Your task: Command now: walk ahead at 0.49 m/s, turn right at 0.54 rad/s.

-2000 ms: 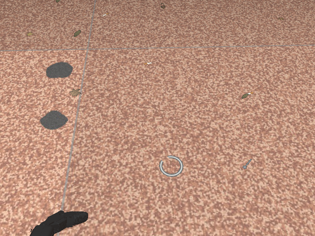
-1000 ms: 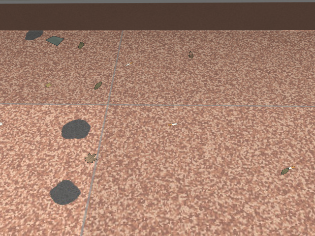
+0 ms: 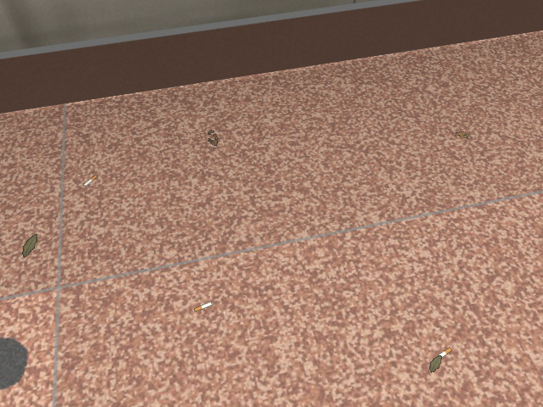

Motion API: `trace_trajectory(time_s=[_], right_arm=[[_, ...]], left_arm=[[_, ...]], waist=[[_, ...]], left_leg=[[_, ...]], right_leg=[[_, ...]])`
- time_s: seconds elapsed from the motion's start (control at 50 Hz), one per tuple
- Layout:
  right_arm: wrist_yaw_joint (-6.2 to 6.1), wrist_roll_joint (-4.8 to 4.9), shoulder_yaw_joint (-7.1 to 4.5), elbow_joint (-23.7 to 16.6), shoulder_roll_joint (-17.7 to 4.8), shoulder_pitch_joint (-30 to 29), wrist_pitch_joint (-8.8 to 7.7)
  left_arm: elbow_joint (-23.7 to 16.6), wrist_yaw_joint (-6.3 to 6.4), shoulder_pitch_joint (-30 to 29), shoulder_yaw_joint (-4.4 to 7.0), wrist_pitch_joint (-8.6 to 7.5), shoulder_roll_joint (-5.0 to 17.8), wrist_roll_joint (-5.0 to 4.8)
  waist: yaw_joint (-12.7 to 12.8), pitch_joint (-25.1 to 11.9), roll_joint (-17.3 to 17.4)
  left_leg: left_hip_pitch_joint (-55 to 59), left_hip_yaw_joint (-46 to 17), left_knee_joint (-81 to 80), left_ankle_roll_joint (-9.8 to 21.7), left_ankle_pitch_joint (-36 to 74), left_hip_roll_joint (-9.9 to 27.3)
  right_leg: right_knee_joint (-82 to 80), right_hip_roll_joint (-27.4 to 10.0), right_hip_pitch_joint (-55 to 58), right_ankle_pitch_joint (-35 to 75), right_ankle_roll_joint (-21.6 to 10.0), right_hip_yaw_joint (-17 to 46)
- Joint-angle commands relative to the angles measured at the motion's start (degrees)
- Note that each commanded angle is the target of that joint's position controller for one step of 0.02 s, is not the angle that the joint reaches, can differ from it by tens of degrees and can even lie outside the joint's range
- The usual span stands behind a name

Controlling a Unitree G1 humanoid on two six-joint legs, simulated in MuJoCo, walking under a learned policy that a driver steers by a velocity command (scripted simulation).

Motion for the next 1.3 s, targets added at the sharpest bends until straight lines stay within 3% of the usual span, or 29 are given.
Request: trace_trajectory(time_s=[0.02,0.08,0.16,0.24,0.3,0.34,0.36,0.38,0.4,0.42,0.44,0.5,0.58,0.66,0.74,0.8,0.82,0.84,0.86,0.88,0.9,0.94,1.0,1.08,1.14,1.16,1.18,1.22,1.3], right_arm=[[-0.67,-1.26,-2.08,-3.4,-5.89,3.41,0.85],[-1.21,-1.97,-2.08,-6.79,-5.35,-4.42,1.49],[-0.38,-1.31,-1.3,-9.69,-3.52,-12.82,0.73],[0.91,-0.49,-1.36,-12.15,-5.14,-17.12,-0.13],[1.58,-0.19,-1.91,-12.48,-7.15,-15.22,-1.11],[1.06,-1.0,-3.31,-10.09,-10.15,-3.58,-1.74],[0.48,-1.56,-4.19,-9.24,-13.85,6.57,-1.51],[0.83,-1.69,-5.08,-7.04,-16.71,10.0,-0.46],[1.04,-0.66,-3.6,-8.76,-9.96,7.6,-0.05],[0.78,-0.52,-2.75,-9.6,-6.72,4.86,0.39],[0.78,-1.04,-2.4,-9.89,-6.31,1.96,0.76],[0.8,-1.63,-2.03,-8.72,-4.78,-0.16,0.78],[0.82,-0.97,-3.03,-7.18,-7.07,0.58,0.31],[0.22,-0.7,-3.19,-6.47,-8.61,0.09,1.56],[-0.04,0.73,-3.45,-4.6,-10.65,3.3,2.7],[-0.37,1.46,-3.49,-4.15,-11.02,2.12,3.43],[-0.35,0.12,-2.69,-4.47,-8.97,4.43,3.25],[0.43,-2.59,-0.57,-5.88,-3.77,9.14,2.82],[1.33,-1.51,0.39,-3.58,-3.59,14.21,2.83],[1.67,0.62,-0.91,-3.53,-8.34,10.6,3.58],[1.28,0.97,-0.9,-4.8,-8.31,5.4,4.27],[-0.21,-0.28,-1.15,-4.44,-7.76,3.42,6.4],[-1.39,-0.85,-0.65,-2.88,-5.14,6.7,8.03],[-1.66,-1.12,-0.53,-2.67,-4.71,3.81,8.63],[-1.07,-2.62,-0.37,-2.3,-4.13,3.48,8.46],[-1.1,-3.02,-0.48,-3.11,-5.97,2.73,8.27],[-1.33,-2.25,-1.38,-3.24,-9.79,0.51,8.19],[-1.05,-2.37,-0.35,-2.81,-5.34,-1.67,7.19],[-0.91,-1.61,0.02,-1.44,-4.58,-0.5,5.45]], left_arm=[[-4.82,0.75,-2.18,1.25,-1.37,6.84,-0.05],[-4.34,2.16,2.23,1.84,-1.35,9.28,-0.13],[-3.66,3.0,6.53,1.95,-0.59,9.55,-0.73],[-2.7,3.32,9.97,1.92,0.16,9.02,-1.19],[-3.24,3.83,9.89,2.21,0.9,9.6,-0.77],[-4.65,3.54,8.18,1.25,0.98,7.02,-0.41],[-6.08,3.28,8.62,0.06,0.76,3.92,0.67],[-7.58,2.98,17.27,-0.78,0.08,1.34,-1.47],[-5.95,3.31,16.05,0.36,0.17,8.31,-2.35],[-6.9,3.32,9.63,1.18,0.49,11.04,-1.95],[-7.55,3.47,6.85,1.22,0.73,10.05,-1.39],[-8.91,2.72,6.06,1.25,1.34,6.4,-1.39],[-11.92,2.39,2.63,0.69,2.16,4.18,-0.99],[-14.03,1.35,-2.79,-0.33,1.12,2.18,-0.14],[-16.03,-0.07,-6.82,-0.04,0.75,3.37,-0.04],[-13.44,0.19,2.48,2.1,0.59,7.81,0.96],[-12.59,1.1,6.62,3.26,0.8,11.98,1.39],[-13.22,2.15,8.61,3.03,1.32,15.33,2.94],[-13.76,1.88,7.92,1.03,1.34,11.03,2.48],[-13.4,1.18,6.07,0.7,1.74,8.59,1.64],[-13.11,0.96,1.8,0.3,1.69,7.27,0.78],[-12.78,1.07,-4.04,-0.3,1.78,5.92,0.82],[-11.95,1.5,-6.87,0.45,1.95,7.22,2.23],[-9.93,2.49,-7.18,0.0,2.37,5.84,1.85],[-7.68,2.59,-6.05,-0.93,2.78,3.34,1.34],[-6.63,2.58,-4.29,-1.19,2.8,2.58,1.58],[-6.36,2.65,-1.59,-0.7,2.84,3.28,1.43],[-6.13,3.22,-3.85,-0.45,2.98,3.93,1.42],[-3.72,3.55,-2.3,-0.18,3.26,3.93,1.46]], waist=[[-2.67,-3.82,-2.15],[-0.44,-1.49,-3.02],[3.01,-1.47,-4.94],[4.41,-2.11,-5.34],[2.46,-3.17,-7.44],[-3.51,-10.34,-7.26],[-7.14,-19.62,-0.42],[-2.49,-25.3,21.17],[-3.88,-20.04,12.58],[-5.36,-12.43,6.46],[-4.21,-7.94,1.89],[-1.47,-3.51,4.79],[-1.18,-2.31,3.31],[-1.9,-1.66,2.77],[-2.58,-3.57,4.23],[3.59,-8.81,3.49],[4.62,-12.85,-1.04],[2.11,-20.58,-14.75],[1.28,-32.53,-13.64],[2.58,-28.32,-8.69],[1.83,-19.97,-6.1],[-1.24,-12.32,-4.27],[-3.44,-11.33,-7.04],[-2.32,-11.13,-8.0],[-3.34,-7.08,-6.37],[-2.39,-4.5,-3.72],[0.87,-1.83,3.04],[0.56,-0.53,6.64],[0.04,-2.29,3.48]], left_leg=[[-5.98,-1.61,-5.88,-1.71,3.89,3.42],[-9.03,-0.53,-18.22,-4.27,13.91,1.89],[-5.42,-0.01,-34.72,-4.44,25.62,-1.82],[-5.07,-1.67,-41.06,-3.6,24.03,-3.29],[-0.87,-1.81,-43.53,-1.91,16.16,-4.2],[17.35,-2.42,-45.1,2.12,15.82,-1.69],[33.83,-12.53,-43.31,5.74,12.97,8.8],[50.4,-39.82,-49.04,14.62,0.12,20.44],[47.07,-40.25,-51.17,12.43,-10.08,19.8],[39.57,-30.01,-51.85,9.58,-7.1,17.11],[31.92,-22.84,-53.17,8.37,1.19,14.52],[21.65,-10.71,-57.56,7.8,11.88,9.97],[21.06,-2.75,-60.4,9.8,21.24,10.71],[18.2,7.4,-58.03,8.22,39.34,7.0],[23.7,7.55,-53.57,6.74,41.83,8.95],[24.29,8.99,-39.57,3.43,46.23,6.94],[17.54,11.07,-28.83,0.41,35.3,3.47],[-1.73,10.79,-7.47,-3.48,-11.27,-3.32],[-2.59,-1.47,1.39,-4.3,-24.97,-3.24],[-4.36,-2.64,2.85,-4.63,-21.85,-1.39],[-7.73,-1.03,0.25,-4.69,-18.7,0.24],[-2.4,-0.66,-7.46,-5.5,-13.56,2.08],[7.76,1.81,-17.3,-6.22,-8.24,0.16],[13.38,2.1,-27.86,-4.6,1.46,-0.39],[19.79,2.86,-39.56,-1.97,8.71,-1.14],[18.86,-1.26,-43.86,-0.28,8.6,2.42],[11.5,-2.54,-45.2,1.61,-1.28,3.99],[1.26,-2.62,-50.03,0.54,-12.43,2.33],[5.89,-0.58,-47.35,-1.57,-1.62,0.79]], right_leg=[[-16.02,-14.7,2.92,3.43,-10.29,18.98],[-16.65,-12.81,0.73,4.46,-9.47,16.38],[-14.58,-10.69,1.5,2.0,-6.15,15.18],[-9.23,-13.02,8.81,1.08,-5.54,20.39],[-3.52,-14.84,13.11,5.46,-4.78,24.93],[8.36,-10.54,9.68,11.28,-2.12,22.63],[24.9,-6.13,1.21,1.2,0.32,16.6],[41.54,0.42,-19.9,-26.5,3.6,10.97],[48.28,-5.09,-26.26,-24.43,4.04,12.62],[49.21,-6.93,-27.7,-18.74,4.47,10.9],[47.95,-8.96,-25.61,-14.4,5.07,9.23],[42.45,-12.57,-20.95,-9.63,5.38,7.79],[35.76,-13.96,-24.4,-4.74,6.47,6.54],[18.05,-10.99,-16.44,6.76,6.45,1.85],[8.55,-8.42,-11.25,8.19,4.56,0.48],[0.08,-4.91,3.35,11.61,0.81,-1.09],[1.09,-9.38,14.68,32.02,-1.21,3.31],[7.61,-25.48,34.66,61.62,-10.85,22.07],[5.93,-32.49,37.3,62.75,-18.05,31.37],[2.59,-28.2,31.38,50.0,-16.6,26.59],[0.49,-24.44,24.84,40.13,-13.0,21.49],[-3.95,-20.57,9.37,29.03,-8.95,15.95],[-7.77,-18.14,-0.82,21.1,-8.38,11.47],[-10.23,-17.41,-3.06,-0.42,-6.51,11.3],[-9.9,-13.57,-7.96,-20.52,-0.72,9.88],[-7.51,-11.41,-8.76,-23.08,2.14,8.81],[-5.81,-7.68,-6.1,-20.08,4.32,4.86],[-1.17,-6.94,4.5,-10.38,5.12,3.18],[-0.55,-8.06,5.75,-3.69,3.34,4.07]])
